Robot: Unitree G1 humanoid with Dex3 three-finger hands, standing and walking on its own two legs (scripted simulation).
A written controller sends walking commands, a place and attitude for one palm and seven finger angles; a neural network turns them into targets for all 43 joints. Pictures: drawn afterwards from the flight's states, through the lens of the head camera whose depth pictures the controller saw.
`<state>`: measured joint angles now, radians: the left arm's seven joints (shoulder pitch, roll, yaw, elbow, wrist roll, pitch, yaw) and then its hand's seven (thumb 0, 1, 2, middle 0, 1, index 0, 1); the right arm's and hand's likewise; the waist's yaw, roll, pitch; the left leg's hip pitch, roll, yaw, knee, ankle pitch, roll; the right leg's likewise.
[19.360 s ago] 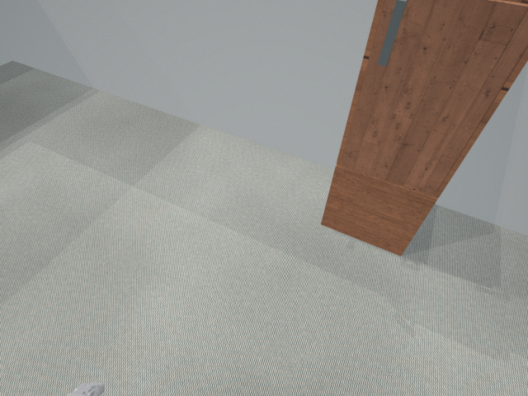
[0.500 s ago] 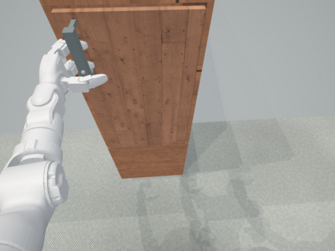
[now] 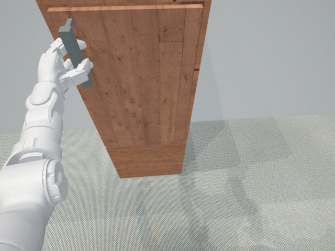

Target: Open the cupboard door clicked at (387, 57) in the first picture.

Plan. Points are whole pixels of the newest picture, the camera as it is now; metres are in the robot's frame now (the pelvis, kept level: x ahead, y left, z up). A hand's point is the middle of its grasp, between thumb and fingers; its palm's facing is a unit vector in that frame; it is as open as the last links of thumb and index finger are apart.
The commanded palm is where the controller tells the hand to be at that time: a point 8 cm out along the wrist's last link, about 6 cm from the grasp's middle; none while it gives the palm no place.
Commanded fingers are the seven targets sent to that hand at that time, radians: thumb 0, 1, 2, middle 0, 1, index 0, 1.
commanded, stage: pull the door open along its arc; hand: left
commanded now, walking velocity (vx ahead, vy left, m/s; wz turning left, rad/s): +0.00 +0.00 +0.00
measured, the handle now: (79, 55) +0.55 +0.19 +0.16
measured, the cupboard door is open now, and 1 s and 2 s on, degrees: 0 26 46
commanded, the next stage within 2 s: open thumb and fingers to let go in 1.50 s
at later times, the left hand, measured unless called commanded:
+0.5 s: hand (92, 98) +0.40 +0.14 +0.16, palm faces +0.03 -1.00 +0.04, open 6.6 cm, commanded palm +0.35 +0.19 +0.17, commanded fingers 0.00 0.90 0.90 -0.40 -1.35 -0.40 -1.35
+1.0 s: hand (109, 105) +0.38 +0.10 +0.17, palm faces +0.43 -0.90 +0.00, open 6.0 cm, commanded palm +0.31 +0.13 +0.17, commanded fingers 0.00 0.90 0.90 -0.40 -1.35 -0.40 -1.35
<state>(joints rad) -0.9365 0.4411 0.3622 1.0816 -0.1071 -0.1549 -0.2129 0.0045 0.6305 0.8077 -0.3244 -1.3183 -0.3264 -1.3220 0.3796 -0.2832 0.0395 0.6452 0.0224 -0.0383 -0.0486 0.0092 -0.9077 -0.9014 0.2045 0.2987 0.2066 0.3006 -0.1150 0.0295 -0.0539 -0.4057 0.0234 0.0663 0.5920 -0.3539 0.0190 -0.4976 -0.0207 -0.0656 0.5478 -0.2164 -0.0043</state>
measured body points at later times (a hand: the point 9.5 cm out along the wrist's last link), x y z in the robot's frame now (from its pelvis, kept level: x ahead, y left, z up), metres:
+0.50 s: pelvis +0.02 +0.00 +0.01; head +0.03 -0.02 +0.46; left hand +0.39 +0.19 +0.16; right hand +0.15 -0.25 -0.09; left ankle -0.04 +0.10 -0.73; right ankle +0.03 -0.12 -0.73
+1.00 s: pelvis +0.01 -0.01 +0.01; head +0.00 -0.04 +0.46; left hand +0.35 +0.15 +0.17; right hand +0.20 -0.21 -0.10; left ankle -0.04 +0.10 -0.73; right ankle +0.03 -0.12 -0.73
